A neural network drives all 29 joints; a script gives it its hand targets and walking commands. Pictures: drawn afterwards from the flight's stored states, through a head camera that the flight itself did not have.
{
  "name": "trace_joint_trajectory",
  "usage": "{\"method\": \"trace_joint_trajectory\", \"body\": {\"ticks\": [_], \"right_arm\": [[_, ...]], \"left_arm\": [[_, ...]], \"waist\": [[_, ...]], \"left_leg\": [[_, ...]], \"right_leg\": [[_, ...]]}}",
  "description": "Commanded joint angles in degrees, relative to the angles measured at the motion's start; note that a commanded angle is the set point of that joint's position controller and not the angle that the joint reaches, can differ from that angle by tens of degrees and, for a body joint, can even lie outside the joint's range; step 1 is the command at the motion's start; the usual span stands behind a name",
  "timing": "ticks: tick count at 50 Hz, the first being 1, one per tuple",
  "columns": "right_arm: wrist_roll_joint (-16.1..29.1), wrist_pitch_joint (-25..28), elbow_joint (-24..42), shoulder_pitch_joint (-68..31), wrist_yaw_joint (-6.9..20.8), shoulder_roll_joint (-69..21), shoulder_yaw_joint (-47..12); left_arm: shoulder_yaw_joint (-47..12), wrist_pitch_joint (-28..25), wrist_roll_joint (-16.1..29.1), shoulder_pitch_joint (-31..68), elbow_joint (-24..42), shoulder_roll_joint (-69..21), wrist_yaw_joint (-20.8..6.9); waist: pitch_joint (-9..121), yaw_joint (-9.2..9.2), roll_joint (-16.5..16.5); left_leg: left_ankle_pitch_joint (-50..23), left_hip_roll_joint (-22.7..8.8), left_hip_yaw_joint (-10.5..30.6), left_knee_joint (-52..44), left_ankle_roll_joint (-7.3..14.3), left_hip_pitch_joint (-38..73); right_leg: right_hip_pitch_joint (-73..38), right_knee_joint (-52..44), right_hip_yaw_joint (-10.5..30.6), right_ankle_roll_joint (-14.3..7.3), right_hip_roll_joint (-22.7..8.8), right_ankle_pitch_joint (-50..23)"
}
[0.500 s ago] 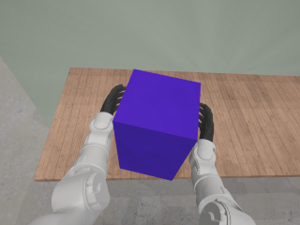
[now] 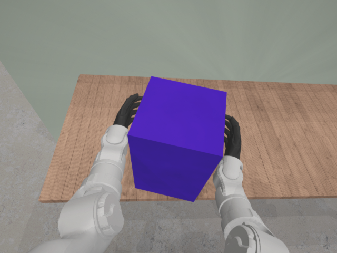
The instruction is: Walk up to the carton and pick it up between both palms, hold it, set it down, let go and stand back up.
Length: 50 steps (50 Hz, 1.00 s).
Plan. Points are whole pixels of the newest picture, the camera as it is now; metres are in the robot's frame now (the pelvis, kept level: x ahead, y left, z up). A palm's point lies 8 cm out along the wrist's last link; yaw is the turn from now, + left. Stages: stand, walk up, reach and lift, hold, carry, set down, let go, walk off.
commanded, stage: reach and lift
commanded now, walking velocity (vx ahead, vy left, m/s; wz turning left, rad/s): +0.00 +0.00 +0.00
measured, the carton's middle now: (174, 146) +0.39 -0.02 -0.01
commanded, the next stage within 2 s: none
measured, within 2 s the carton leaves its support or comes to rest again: leaves its support in 0.74 s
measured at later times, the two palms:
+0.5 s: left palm (120, 126) +0.41 +0.12 +0.05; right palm (230, 152) +0.34 -0.15 +0.04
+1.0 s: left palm (114, 120) +0.40 +0.12 +0.09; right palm (232, 143) +0.35 -0.15 +0.07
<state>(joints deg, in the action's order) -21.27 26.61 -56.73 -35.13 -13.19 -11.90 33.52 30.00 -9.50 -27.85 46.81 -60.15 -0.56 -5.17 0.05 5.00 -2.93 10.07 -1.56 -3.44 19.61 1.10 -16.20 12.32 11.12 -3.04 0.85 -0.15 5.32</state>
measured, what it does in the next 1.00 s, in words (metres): stands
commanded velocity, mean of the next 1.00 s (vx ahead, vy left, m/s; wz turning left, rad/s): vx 0.00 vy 0.00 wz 0.00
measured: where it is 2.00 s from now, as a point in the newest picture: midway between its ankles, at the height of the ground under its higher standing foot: outside the picture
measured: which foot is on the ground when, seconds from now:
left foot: down 0.00-1.00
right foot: down 0.00-1.00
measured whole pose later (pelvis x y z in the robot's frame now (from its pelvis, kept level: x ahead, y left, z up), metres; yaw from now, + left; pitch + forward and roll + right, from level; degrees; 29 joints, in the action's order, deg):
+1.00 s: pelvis -0.02 +0.00 +0.00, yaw -1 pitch +6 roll -1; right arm -12.7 22.8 -59.1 -37.5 -14.1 -7.3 24.2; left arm 20.1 -6.2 -19.3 47.6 -60.5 1.6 0.0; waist 3.7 2.1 -2.8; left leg 7.6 -1.8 -4.5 18.0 1.0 -16.4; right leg 13.3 10.8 -3.4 0.5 -0.2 3.3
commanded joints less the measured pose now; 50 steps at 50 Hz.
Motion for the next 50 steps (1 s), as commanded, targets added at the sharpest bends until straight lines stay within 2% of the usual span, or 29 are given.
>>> {"method": "trace_joint_trajectory", "body": {"ticks": [1,6,17,24,29,37,43,45,50], "right_arm": [[-6.3,1.3,-3.9,-22.0,6.9,-29.6,-17.7],[-6.0,1.6,-3.9,-22.9,6.7,-29.7,-18.1],[-5.5,6.4,-3.7,-27.0,5.9,-29.9,-21.7],[-4.9,7.4,-3.9,-29.2,5.3,-28.7,-21.7],[-4.0,7.1,-3.2,-32.5,5.4,-28.4,-21.6],[-2.3,5.1,-0.8,-38.3,6.5,-29.0,-23.1],[0.6,1.9,1.4,-40.1,7.0,-29.8,-26.6],[1.7,0.7,2.5,-39.9,7.0,-30.0,-27.9],[4.5,-2.7,4.8,-39.1,6.6,-28.6,-29.7]], "left_arm": [[-12.4,-1.4,-1.8,19.1,-3.2,-29.0,-5.2],[-12.7,-1.6,-1.5,19.5,-3.4,-28.9,-5.0],[-16.8,-5.4,0.5,23.2,-1.4,-31.2,-3.6],[-19.8,-5.9,2.0,26.0,0.2,-32.6,-2.8],[-21.4,-6.1,3.3,28.7,1.0,-33.3,-2.1],[-22.1,-6.2,5.6,32.3,0.5,-33.5,-1.0],[-22.5,-4.4,6.8,31.7,1.3,-33.7,-0.8],[-23.1,-3.2,7.1,31.1,2.5,-34.2,-0.9],[-25.1,1.0,8.1,29.7,6.6,-35.7,-1.4]], "waist": [[22.0,-1.04,5.6],[23.0,-1.21,5.5],[29.9,-1.71,5.6],[30.8,-0.64,5.9],[33.3,-0.70,6.2],[37.0,-2.09,5.1],[36.5,-3.58,3.7],[35.7,-3.62,3.5],[32.3,-2.32,3.7]], "left_leg": [[-16.9,0.7,-3.0,0.2,-2.5,7.0],[-16.6,0.7,-2.9,0.4,-2.5,6.3],[-22.6,0.7,-2.2,1.6,-3.6,8.6],[-21.2,0.7,-1.9,0.8,-4.1,9.8],[-18.8,0.6,-2.1,0.4,-4.2,9.5],[-14.4,0.7,-2.4,-0.1,-3.6,7.6],[-13.4,1.0,-2.8,-0.9,-2.9,7.4],[-13.9,1.1,-2.8,-1.1,-2.8,8.4],[-16.4,1.2,-2.3,-1.4,-3.0,12.2]], "right_leg": [[-10.9,3.4,-3.8,-0.3,0.9,-19.7],[-10.9,3.6,-3.8,-0.2,0.8,-20.2],[-12.0,3.9,-3.9,0.1,1.3,-26.8],[-9.9,2.1,-4.0,-0.1,1.7,-23.8],[-8.9,1.6,-3.7,-0.3,1.7,-20.3],[-9.6,2.7,-2.9,-0.2,1.5,-17.0],[-13.0,3.7,-1.9,0.3,0.9,-18.7],[-13.7,3.6,-1.8,0.5,0.8,-18.9],[-14.8,2.7,-2.0,0.7,1.0,-19.0]]}}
